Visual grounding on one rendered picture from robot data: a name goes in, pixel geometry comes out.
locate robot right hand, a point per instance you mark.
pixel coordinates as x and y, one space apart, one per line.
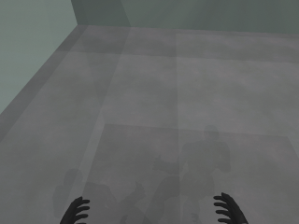
234 213

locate robot left hand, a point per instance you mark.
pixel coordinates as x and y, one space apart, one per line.
70 216

